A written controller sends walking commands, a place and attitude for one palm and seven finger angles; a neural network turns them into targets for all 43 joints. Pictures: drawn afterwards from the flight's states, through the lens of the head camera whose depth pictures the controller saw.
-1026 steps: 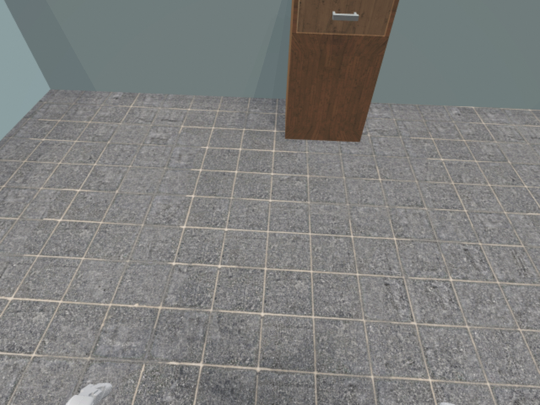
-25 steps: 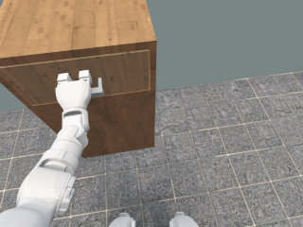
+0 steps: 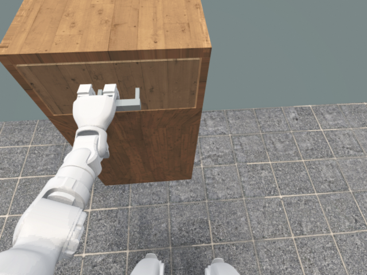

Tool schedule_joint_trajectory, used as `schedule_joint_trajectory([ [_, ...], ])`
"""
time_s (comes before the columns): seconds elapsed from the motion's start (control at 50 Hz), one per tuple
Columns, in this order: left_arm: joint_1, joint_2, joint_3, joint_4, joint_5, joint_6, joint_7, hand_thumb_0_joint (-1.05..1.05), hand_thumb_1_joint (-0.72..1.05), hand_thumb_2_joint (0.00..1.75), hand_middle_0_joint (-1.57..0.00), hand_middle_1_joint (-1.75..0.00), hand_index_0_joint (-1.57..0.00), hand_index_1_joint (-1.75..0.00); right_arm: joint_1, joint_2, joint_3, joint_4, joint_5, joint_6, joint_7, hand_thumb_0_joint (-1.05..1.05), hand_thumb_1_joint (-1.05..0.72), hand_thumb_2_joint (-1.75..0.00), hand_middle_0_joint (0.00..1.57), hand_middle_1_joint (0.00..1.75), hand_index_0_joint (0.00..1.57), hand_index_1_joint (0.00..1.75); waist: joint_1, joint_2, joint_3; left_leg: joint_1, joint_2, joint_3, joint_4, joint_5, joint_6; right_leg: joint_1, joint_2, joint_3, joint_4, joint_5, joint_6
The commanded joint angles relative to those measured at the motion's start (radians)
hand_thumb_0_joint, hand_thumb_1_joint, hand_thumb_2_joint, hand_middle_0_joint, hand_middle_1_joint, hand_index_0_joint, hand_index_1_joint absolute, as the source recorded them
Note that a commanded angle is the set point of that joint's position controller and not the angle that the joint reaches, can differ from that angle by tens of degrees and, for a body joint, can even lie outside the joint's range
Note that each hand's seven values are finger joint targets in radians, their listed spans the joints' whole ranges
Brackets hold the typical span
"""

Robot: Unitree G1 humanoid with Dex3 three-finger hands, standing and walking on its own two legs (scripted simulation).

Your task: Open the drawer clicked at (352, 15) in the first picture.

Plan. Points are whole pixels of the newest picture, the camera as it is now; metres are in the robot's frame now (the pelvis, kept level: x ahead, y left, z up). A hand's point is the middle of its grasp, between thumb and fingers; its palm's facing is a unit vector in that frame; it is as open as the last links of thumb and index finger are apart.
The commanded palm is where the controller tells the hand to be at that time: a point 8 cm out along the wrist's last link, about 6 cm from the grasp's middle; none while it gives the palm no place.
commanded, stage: lower the fingers behind the handle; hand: left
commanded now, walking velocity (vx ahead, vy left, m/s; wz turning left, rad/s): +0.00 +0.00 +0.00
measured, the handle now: (118, 99) +0.53 +0.18 +0.01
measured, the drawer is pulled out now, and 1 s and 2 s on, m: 0.00 0.00 0.07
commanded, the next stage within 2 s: close the thumb around the handle in 0.44 s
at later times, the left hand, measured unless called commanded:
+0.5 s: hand (104, 125) +0.46 +0.21 -0.01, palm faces -0.04 -0.01 -1.00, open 14.0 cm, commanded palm +0.45 +0.18 +0.04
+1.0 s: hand (105, 125) +0.46 +0.21 -0.01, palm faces -0.04 -0.03 -1.00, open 8.6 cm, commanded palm +0.44 +0.18 +0.04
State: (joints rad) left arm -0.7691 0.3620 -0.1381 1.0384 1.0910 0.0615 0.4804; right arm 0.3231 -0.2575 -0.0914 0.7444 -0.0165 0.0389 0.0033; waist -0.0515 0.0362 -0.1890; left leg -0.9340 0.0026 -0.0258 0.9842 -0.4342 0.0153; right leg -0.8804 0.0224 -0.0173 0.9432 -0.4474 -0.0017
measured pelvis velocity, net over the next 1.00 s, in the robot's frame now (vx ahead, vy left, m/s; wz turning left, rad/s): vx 0.01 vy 0.00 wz -0.01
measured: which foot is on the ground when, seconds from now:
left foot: down 0.00-1.00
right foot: down 0.00-1.00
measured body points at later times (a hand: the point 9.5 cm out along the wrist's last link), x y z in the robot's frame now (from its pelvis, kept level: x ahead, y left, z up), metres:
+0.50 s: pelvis +0.00 +0.00 +0.00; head +0.11 +0.00 +0.44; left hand +0.46 +0.21 +0.05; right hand +0.02 -0.26 -0.14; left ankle +0.01 +0.11 -0.68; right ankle -0.01 -0.12 -0.68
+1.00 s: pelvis +0.01 +0.00 +0.00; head +0.11 +0.00 +0.44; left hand +0.46 +0.21 +0.05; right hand +0.05 -0.26 -0.13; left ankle +0.01 +0.11 -0.68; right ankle -0.01 -0.12 -0.68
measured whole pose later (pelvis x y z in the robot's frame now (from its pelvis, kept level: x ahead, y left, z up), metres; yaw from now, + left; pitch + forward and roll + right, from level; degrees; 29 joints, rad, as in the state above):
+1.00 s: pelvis +0.01 +0.00 +0.00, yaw -1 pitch +22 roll -2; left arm -0.70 0.36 -0.11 1.01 1.07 0.08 0.44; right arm 0.32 -0.22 -0.08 0.74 -0.03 0.05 0.01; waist -0.07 0.05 -0.19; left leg -0.89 0.01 -0.02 0.96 -0.45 0.02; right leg -0.84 0.03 -0.01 0.92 -0.45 0.00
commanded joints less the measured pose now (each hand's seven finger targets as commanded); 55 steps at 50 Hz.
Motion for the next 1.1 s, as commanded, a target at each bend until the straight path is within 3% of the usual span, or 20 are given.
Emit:
schedule_joint_trajectory([
  [0.0, -0.405, 0.031, -0.025, -0.065, 0.004, 0.061, -0.004, 0.00, -0.50, 0.30, -0.30, -1.20, -0.30, -1.20, 0.138, -0.131, -0.036, -0.048, 0.001, -0.009, -0.002, 0.00, -0.90, -0.90, 0.20, 0.30, 0.20, 0.30, -0.111, 0.010, -0.336, 0.359, -0.009, 0.009, -0.100, 0.322, 0.018, 0.055, 0.043, -0.027, -0.130, 0.262, -0.038],
  [0.08, -0.481, 0.077, 0.008, -0.156, -0.011, 0.042, -0.033, 0.00, -0.50, 0.30, -0.30, -1.20, -0.30, -1.20, 0.126, -0.128, -0.031, -0.064, -0.007, -0.011, -0.017, 0.00, -0.90, -0.90, 0.20, 0.30, 0.20, 0.30, -0.108, 0.055, -0.441, 0.429, -0.004, -0.002, -0.090, 0.374, 0.018, 0.084, 0.041, -0.024, -0.112, 0.299, -0.035],
  [0.1, -0.475, 0.062, -0.002, -0.168, -0.015, 0.029, -0.039, 0.00, -0.50, 0.30, -0.30, -1.20, -0.30, -1.20, 0.123, -0.122, -0.030, -0.067, -0.010, -0.013, -0.020, 0.00, -0.90, -0.90, 0.20, 0.30, 0.20, 0.30, -0.107, 0.061, -0.453, 0.440, -0.005, 0.000, -0.087, 0.378, 0.019, 0.090, 0.042, -0.023, -0.112, 0.303, -0.033],
  [0.16, -0.416, 0.057, -0.004, -0.128, 0.007, 0.021, -0.052, 0.00, -0.50, 0.30, -0.30, -1.20, -0.30, -1.20, 0.127, -0.118, -0.024, -0.062, -0.011, -0.014, -0.024, 0.00, -0.90, -0.90, 0.20, 0.30, 0.20, 0.30, -0.102, 0.047, -0.400, 0.425, -0.001, -0.008, -0.090, 0.394, 0.017, 0.074, 0.046, -0.032, -0.114, 0.298, -0.037],
  [0.18, -0.406, 0.016, -0.036, -0.119, 0.003, 0.013, -0.055, 0.00, -0.50, 0.30, -0.30, -1.20, -0.30, -1.20, 0.125, -0.114, -0.022, -0.065, -0.011, -0.017, -0.024, 0.00, -0.90, -0.90, 0.20, 0.30, 0.20, 0.30, -0.112, 0.028, -0.356, 0.406, -0.001, -0.005, -0.091, 0.366, 0.020, 0.059, 0.047, -0.033, -0.123, 0.281, -0.033],
  [0.24, -0.370, 0.046, -0.001, -0.127, -0.014, -0.016, -0.055, 0.00, -0.50, 0.30, -0.30, -1.20, -0.30, -1.20, 0.122, -0.115, -0.022, -0.069, -0.010, -0.021, -0.026, 0.00, -0.90, -0.90, 0.20, 0.30, 0.20, 0.30, -0.100, 0.002, -0.325, 0.372, -0.002, -0.004, -0.100, 0.331, 0.022, 0.075, 0.045, -0.030, -0.128, 0.267, -0.035],
  [0.3, -0.369, 0.019, -0.020, -0.154, -0.014, -0.039, -0.052, 0.00, -0.50, 0.30, -0.30, -1.20, -0.30, -1.20, 0.129, -0.111, -0.024, -0.067, -0.011, -0.026, -0.023, 0.00, -0.90, -0.90, 0.20, 0.30, 0.20, 0.30, -0.095, 0.015, -0.342, 0.384, -0.001, -0.005, -0.099, 0.348, 0.021, 0.073, 0.045, -0.030, -0.119, 0.275, -0.037],
  [0.36, -0.394, -0.005, -0.036, -0.155, -0.011, -0.043, -0.037, 0.00, -0.50, 0.30, -0.30, -1.20, -0.30, -1.20, 0.134, -0.111, -0.029, -0.056, -0.014, -0.029, -0.018, 0.00, -0.90, -0.90, 0.20, 0.30, 0.20, 0.30, -0.106, 0.010, -0.326, 0.387, 0.002, -0.014, -0.099, 0.351, 0.019, 0.050, 0.047, -0.036, -0.120, 0.262, -0.039],
  [0.5, -0.387, 0.043, 0.002, -0.146, -0.004, -0.013, -0.009, 0.00, -0.50, 0.30, -0.30, -1.20, -0.30, -1.20, 0.145, -0.118, -0.035, -0.037, -0.012, -0.023, -0.013, 0.00, -0.90, -0.90, 0.20, 0.30, 0.20, 0.30, -0.098, 0.013, -0.372, 0.394, 0.000, -0.005, -0.094, 0.371, 0.017, 0.078, 0.045, -0.030, -0.118, 0.294, -0.038],
  [0.52, -0.392, 0.015, -0.023, -0.154, -0.006, -0.007, -0.009, 0.00, -0.50, 0.30, -0.30, -1.20, -0.30, -1.20, 0.141, -0.115, -0.033, -0.039, -0.013, -0.022, -0.011, 0.00, -0.90, -0.90, 0.20, 0.30, 0.20, 0.30, -0.100, 0.023, -0.374, 0.404, -0.001, -0.003, -0.094, 0.390, 0.018, 0.082, 0.046, -0.029, -0.121, 0.309, -0.037],
  [0.58, -0.373, 0.014, -0.019, -0.177, -0.009, 0.001, -0.014, 0.00, -0.33, 0.37, -0.31, -1.22, -0.31, -1.22, 0.140, -0.115, -0.037, -0.041, -0.013, -0.016, -0.007, 0.00, -0.90, -0.90, 0.20, 0.30, 0.20, 0.30, -0.087, 0.045, -0.413, 0.445, 0.001, -0.003, -0.098, 0.438, 0.014, 0.104, 0.047, -0.033, -0.120, 0.333, -0.038],
  [0.64, -0.380, 0.007, -0.030, -0.160, -0.008, 0.006, -0.021, 0.00, -0.16, 0.44, -0.32, -1.24, -0.32, -1.24, 0.132, -0.116, -0.035, -0.041, -0.010, -0.014, -0.010, 0.00, -0.90, -0.90, 0.20, 0.30, 0.20, 0.30, -0.102, 0.022, -0.341, 0.415, 0.001, 0.000, -0.106, 0.400, 0.016, 0.092, 0.047, -0.032, -0.136, 0.318, -0.036],
  [0.76, -0.331, 0.039, 0.001, -0.173, -0.011, -0.018, -0.036, 0.00, 0.17, 0.59, -0.35, -1.27, -0.35, -1.27, 0.123, -0.115, -0.033, -0.055, -0.010, -0.013, -0.014, 0.00, -0.90, -0.90, 0.20, 0.30, 0.20, 0.30, -0.085, 0.020, -0.358, 0.403, -0.006, 0.011, -0.102, 0.416, 0.021, 0.137, 0.044, -0.023, -0.133, 0.364, -0.037],
  [0.78, -0.305, 0.053, 0.016, -0.167, -0.006, -0.022, -0.034, 0.00, 0.23, 0.61, -0.35, -1.28, -0.35, -1.28, 0.126, -0.114, -0.032, -0.056, -0.011, -0.013, -0.015, 0.00, -0.90, -0.90, 0.20, 0.30, 0.20, 0.30, -0.073, 0.013, -0.366, 0.400, -0.005, 0.011, -0.102, 0.428, 0.020, 0.144, 0.045, -0.023, -0.126, 0.371, -0.036],
  [0.88, -0.283, 0.001, -0.015, -0.200, -0.003, -0.035, -0.027, 0.00, 0.51, 0.73, -0.37, -1.31, -0.37, -1.31, 0.120, -0.106, -0.037, -0.063, -0.012, -0.013, -0.008, 0.00, -0.90, -0.90, 0.20, 0.30, 0.20, 0.30, -0.073, 0.031, -0.370, 0.431, 0.000, 0.009, -0.094, 0.479, 0.016, 0.123, 0.047, -0.029, -0.123, 0.381, -0.036],
  [0.96, -0.280, 0.049, 0.025, -0.227, -0.006, -0.031, -0.020, 0.00, 0.73, 0.83, -0.39, -1.33, -0.39, -1.33, 0.116, -0.113, -0.039, -0.066, -0.014, -0.007, -0.007, 0.00, -0.90, -0.90, 0.20, 0.30, 0.20, 0.30, -0.067, 0.025, -0.396, 0.431, -0.001, 0.010, -0.089, 0.498, 0.017, 0.150, 0.046, -0.024, -0.117, 0.414, -0.035],
  [1.02, -0.259, 0.020, 0.004, -0.226, -0.004, -0.025, -0.017, 0.00, 0.90, 0.90, -0.40, -1.35, -0.40, -1.35, 0.113, -0.108, -0.039, -0.065, -0.014, -0.005, -0.005, 0.00, -0.90, -0.90, 0.20, 0.30, 0.20, 0.30, -0.069, 0.019, -0.390, 0.434, 0.000, 0.017, -0.089, 0.516, 0.018, 0.158, 0.046, -0.024, -0.121, 0.432, -0.031],
  [1.04, -0.249, 0.044, 0.025, -0.229, -0.002, -0.022, -0.015, 0.00, 0.90, 0.90, -0.40, -1.35, -0.40, -1.35, 0.115, -0.109, -0.040, -0.064, -0.012, -0.003, -0.004, 0.00, -0.90, -0.90, 0.20, 0.30, 0.20, 0.30, -0.062, 0.022, -0.393, 0.437, 0.001, 0.014, -0.092, 0.521, 0.016, 0.164, 0.046, -0.024, -0.120, 0.433, -0.033],
  [1.08, -0.260, 0.022, 0.006, -0.235, -0.003, -0.017, -0.014, 0.00, 0.90, 0.90, -0.40, -1.35, -0.40, -1.35, 0.115, -0.109, -0.039, -0.063, -0.013, -0.002, -0.004, 0.00, -0.90, -0.90, 0.20, 0.30, 0.20, 0.30, -0.068, 0.018, -0.402, 0.450, 0.004, 0.011, -0.093, 0.538, 0.016, 0.157, 0.047, -0.028, -0.120, 0.431, -0.031],
])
